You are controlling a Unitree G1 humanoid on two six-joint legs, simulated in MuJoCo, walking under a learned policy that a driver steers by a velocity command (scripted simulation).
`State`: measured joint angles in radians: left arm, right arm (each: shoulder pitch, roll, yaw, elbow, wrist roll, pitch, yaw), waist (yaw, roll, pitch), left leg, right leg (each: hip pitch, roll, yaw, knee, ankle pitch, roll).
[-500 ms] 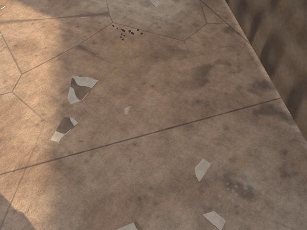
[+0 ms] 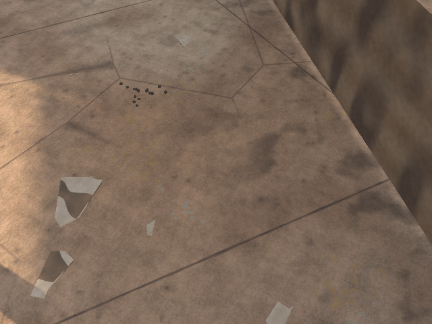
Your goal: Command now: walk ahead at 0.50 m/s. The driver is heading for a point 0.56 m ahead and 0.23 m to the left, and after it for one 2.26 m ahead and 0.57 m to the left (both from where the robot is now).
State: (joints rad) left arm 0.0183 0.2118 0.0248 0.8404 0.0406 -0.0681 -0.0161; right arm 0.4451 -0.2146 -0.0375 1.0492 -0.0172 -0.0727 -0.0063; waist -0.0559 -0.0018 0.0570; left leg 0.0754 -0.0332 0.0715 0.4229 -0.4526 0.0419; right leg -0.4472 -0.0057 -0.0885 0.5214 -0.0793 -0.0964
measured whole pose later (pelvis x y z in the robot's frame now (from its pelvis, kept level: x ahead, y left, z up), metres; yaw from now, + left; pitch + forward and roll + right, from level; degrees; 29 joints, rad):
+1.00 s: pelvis +0.54 +0.08 +0.01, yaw +29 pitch +2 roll +0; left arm 0.00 0.25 0.02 0.75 0.03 -0.03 -0.02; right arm 0.44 -0.27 -0.07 0.92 -0.01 -0.05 -0.01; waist -0.10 -0.03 0.04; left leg 0.02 -0.14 -0.18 0.30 -0.34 0.12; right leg -0.60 -0.05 0.02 0.63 -0.07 0.03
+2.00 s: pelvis +0.95 +0.37 +0.01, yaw +26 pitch +1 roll +2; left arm 0.08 0.24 0.05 0.78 0.04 0.01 -0.07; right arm 0.40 -0.23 -0.04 0.94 -0.02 -0.09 -0.02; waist -0.05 -0.03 0.04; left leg 0.09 0.00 0.29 0.25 -0.35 0.00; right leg -0.60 -0.07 -0.09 0.69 -0.07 -0.08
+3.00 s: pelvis +1.47 +0.51 +0.02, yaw -4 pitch +2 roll +1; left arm 0.09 0.26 0.02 0.73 0.04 -0.01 -0.06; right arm 0.43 -0.24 -0.04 0.90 -0.01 -0.09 0.02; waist -0.07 -0.05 0.02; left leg 0.00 -0.02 0.13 0.23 -0.26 0.02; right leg -0.59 -0.05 0.01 0.70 -0.10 -0.03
